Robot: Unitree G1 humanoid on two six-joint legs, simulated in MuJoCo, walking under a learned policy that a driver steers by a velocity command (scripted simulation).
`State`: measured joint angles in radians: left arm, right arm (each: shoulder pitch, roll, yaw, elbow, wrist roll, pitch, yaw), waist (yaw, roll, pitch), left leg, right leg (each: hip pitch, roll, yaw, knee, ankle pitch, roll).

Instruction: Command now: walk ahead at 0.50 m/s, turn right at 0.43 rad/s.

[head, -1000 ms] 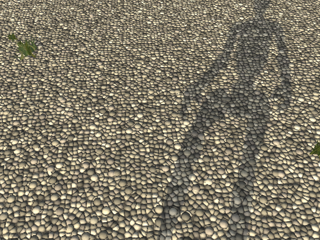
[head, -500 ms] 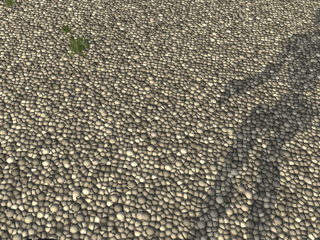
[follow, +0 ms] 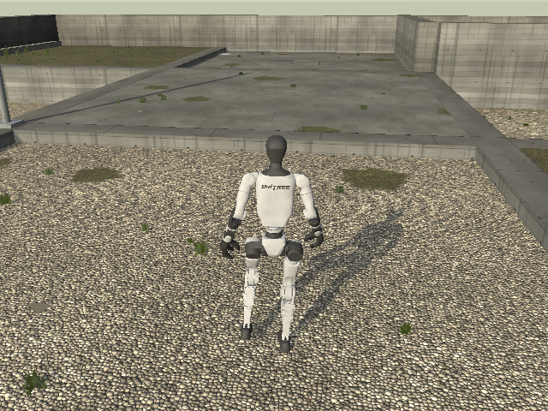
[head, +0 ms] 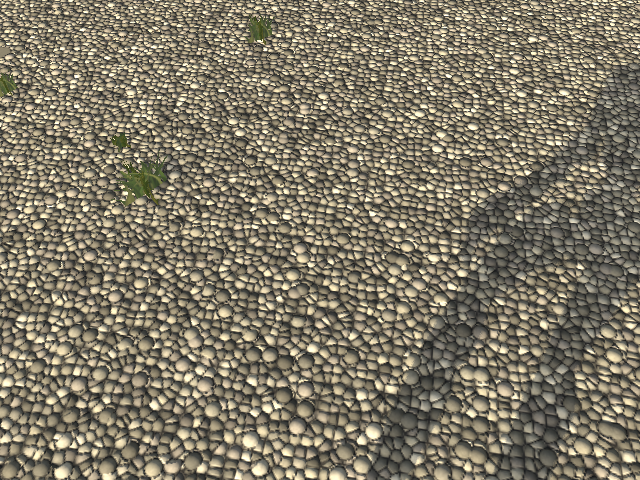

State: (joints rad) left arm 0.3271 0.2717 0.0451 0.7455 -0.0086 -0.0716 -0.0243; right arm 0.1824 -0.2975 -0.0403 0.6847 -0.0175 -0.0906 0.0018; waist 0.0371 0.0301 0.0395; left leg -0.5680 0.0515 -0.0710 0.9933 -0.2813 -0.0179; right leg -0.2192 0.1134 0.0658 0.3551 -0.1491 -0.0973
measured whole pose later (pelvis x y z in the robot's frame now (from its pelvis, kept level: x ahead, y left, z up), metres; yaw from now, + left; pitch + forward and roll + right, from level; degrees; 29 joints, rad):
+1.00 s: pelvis +0.51 -0.11 +0.00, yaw -12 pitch +1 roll -2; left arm 0.29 0.27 0.06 0.78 0.02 -0.09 -0.01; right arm 0.23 -0.32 -0.07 0.80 0.03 -0.03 0.00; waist 0.03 0.05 0.03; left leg -0.63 0.10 -0.05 1.06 -0.22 -0.02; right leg -0.13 0.02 -0.14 0.31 -0.19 -0.04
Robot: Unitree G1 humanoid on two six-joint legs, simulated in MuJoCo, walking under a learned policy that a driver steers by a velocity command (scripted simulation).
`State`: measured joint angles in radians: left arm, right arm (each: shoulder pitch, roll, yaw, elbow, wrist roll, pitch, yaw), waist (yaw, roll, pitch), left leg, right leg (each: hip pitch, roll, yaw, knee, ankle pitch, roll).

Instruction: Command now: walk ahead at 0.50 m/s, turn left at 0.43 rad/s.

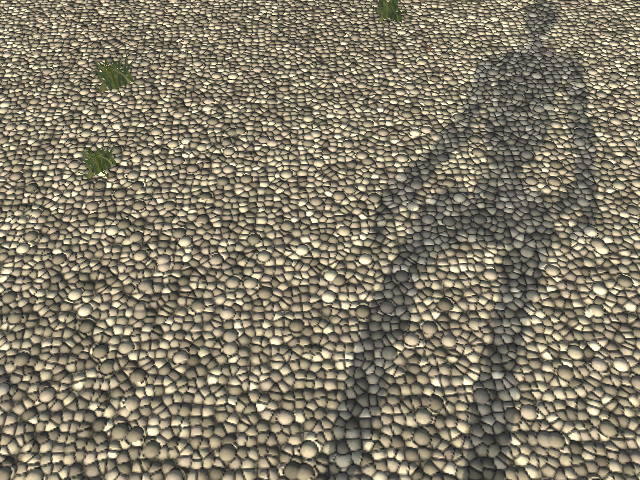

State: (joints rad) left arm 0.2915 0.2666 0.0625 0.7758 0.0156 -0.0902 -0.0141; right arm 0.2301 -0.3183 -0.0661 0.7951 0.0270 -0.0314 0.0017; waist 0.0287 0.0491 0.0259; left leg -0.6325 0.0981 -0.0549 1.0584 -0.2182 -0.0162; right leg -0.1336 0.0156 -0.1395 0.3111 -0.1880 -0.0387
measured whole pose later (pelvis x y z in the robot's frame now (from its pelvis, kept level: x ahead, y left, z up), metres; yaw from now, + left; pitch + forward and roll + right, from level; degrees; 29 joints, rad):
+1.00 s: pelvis +0.51 +0.10 -0.01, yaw +18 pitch +1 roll +0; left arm 0.14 0.24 0.02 0.80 0.02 -0.06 -0.03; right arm 0.22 -0.29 -0.05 0.77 0.00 0.01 -0.03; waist 0.00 0.03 0.07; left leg -0.46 0.05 -0.06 0.90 -0.43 -0.06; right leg -0.33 0.05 -0.04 0.42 -0.11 -0.07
